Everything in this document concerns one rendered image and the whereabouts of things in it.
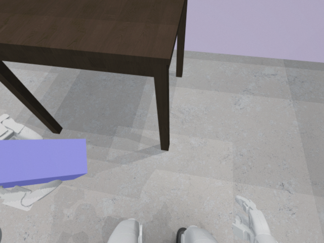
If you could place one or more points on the robot left hand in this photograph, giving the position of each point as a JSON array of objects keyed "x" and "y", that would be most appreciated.
[{"x": 20, "y": 197}]

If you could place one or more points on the robot right foot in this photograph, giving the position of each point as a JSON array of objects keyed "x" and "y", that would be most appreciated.
[{"x": 180, "y": 231}]

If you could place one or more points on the table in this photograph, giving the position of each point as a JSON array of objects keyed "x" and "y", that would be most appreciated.
[{"x": 135, "y": 37}]

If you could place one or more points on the sponge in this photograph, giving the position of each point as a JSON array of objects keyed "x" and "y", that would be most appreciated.
[{"x": 29, "y": 162}]

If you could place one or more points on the left robot thigh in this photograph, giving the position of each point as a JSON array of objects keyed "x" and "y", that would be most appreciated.
[{"x": 127, "y": 231}]

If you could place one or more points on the robot right hand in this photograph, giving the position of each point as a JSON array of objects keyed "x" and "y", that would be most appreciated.
[{"x": 245, "y": 227}]

